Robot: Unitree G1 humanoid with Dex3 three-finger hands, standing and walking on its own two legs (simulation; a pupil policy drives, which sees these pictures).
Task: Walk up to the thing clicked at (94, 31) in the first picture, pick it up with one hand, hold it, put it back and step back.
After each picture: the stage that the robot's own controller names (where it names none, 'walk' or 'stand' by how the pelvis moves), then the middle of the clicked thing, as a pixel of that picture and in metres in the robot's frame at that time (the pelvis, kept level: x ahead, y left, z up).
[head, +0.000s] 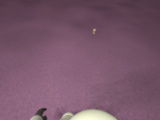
stand; (94, 31) +2.40 -0.10 -0.72
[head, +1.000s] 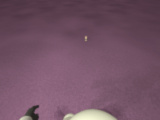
walk; (85, 38) +2.25 +0.23 -0.70
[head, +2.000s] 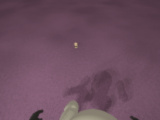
walk; (76, 45) +1.56 +0.43 -0.72
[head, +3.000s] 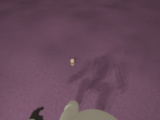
walk; (72, 62) +1.03 +0.36 -0.72
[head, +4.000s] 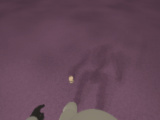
walk; (71, 79) +0.64 +0.28 -0.71
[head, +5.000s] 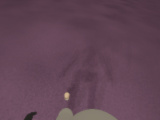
walk; (66, 96) +0.41 +0.19 -0.70
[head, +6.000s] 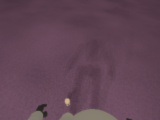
stand; (67, 102) +0.31 +0.21 -0.72
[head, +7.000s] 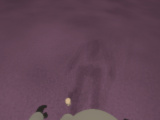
stand; (68, 101) +0.32 +0.20 -0.73
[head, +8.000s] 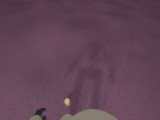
stand; (67, 102) +0.33 +0.22 -0.73
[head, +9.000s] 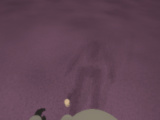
stand; (67, 102) +0.32 +0.22 -0.73
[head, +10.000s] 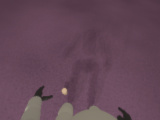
go down; (64, 91) +0.34 +0.22 -0.68
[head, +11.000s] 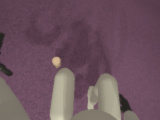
go down; (56, 62) +0.40 +0.24 -0.29
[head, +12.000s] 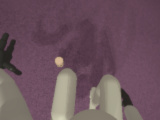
close in; (59, 62) +0.40 +0.24 -0.29
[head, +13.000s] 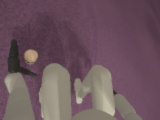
close in; (30, 57) +0.39 +0.27 -0.22
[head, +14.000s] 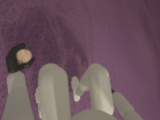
close; (24, 57) +0.38 +0.28 -0.22
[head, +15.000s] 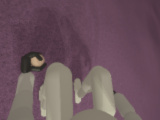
lift; (36, 61) +0.34 +0.25 -0.21
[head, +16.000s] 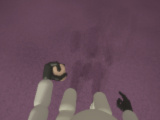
lift; (60, 73) +0.32 +0.19 +0.00
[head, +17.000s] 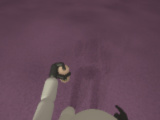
hold; (64, 74) +0.33 +0.17 +0.02
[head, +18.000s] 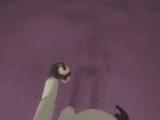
hold; (64, 74) +0.33 +0.17 +0.00
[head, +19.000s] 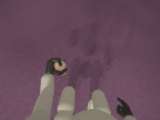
crouch; (60, 68) +0.36 +0.19 -0.06
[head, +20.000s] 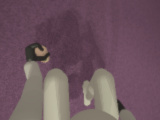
lower; (43, 54) +0.42 +0.25 -0.17
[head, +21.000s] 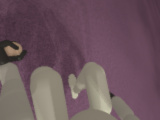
lower; (14, 52) +0.42 +0.29 -0.23
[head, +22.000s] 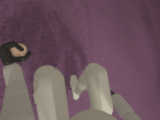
lower; (19, 52) +0.41 +0.28 -0.22
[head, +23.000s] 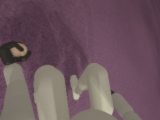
lower; (20, 52) +0.40 +0.28 -0.22
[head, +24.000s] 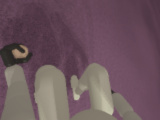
lower; (21, 54) +0.40 +0.28 -0.22
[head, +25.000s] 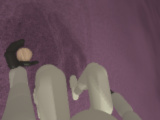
open; (24, 56) +0.39 +0.26 -0.22
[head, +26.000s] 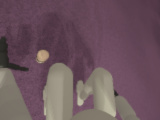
stand; (42, 57) +0.38 +0.25 -0.23
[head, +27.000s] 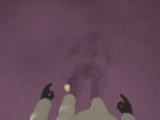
stand; (67, 88) +0.35 +0.19 -0.59
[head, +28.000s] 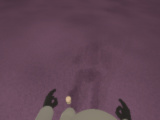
stand; (68, 100) +0.34 +0.19 -0.67
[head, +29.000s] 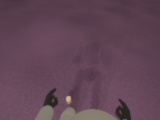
stand; (68, 99) +0.34 +0.19 -0.67
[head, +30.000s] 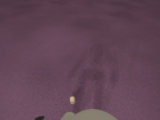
stand; (72, 100) +0.37 +0.18 -0.72
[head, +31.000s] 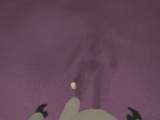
walk; (73, 85) +0.43 +0.20 -0.69
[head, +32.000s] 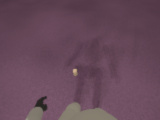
walk; (75, 72) +0.68 +0.22 -0.71
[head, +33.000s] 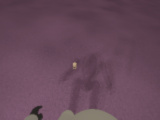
stand; (74, 65) +0.95 +0.22 -0.71
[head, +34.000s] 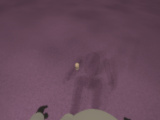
stand; (77, 66) +0.94 +0.20 -0.72
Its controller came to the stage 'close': yes
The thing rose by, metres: 0.72
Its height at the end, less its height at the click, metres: +0.00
